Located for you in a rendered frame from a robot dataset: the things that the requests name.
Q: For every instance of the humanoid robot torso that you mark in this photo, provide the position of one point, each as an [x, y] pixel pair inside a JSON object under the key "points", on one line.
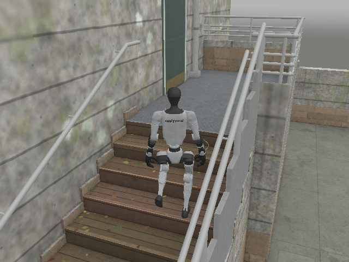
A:
{"points": [[174, 132]]}

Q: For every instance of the robot right hand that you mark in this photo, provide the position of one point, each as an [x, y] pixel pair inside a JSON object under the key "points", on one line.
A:
{"points": [[200, 158]]}

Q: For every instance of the robot right upper arm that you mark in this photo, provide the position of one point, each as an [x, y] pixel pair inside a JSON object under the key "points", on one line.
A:
{"points": [[194, 124]]}

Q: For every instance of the robot left upper arm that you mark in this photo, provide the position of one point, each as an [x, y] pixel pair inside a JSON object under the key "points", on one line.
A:
{"points": [[157, 116]]}

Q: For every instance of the right robot thigh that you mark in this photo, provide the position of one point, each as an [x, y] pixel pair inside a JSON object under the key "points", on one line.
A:
{"points": [[188, 159]]}

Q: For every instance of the robot right forearm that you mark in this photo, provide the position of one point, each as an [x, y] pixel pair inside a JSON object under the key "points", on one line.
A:
{"points": [[200, 146]]}

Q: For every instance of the robot left forearm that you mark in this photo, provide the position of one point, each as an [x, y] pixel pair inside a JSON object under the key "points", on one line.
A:
{"points": [[150, 146]]}

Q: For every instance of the robot left hand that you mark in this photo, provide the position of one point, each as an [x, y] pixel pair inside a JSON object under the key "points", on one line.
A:
{"points": [[150, 159]]}

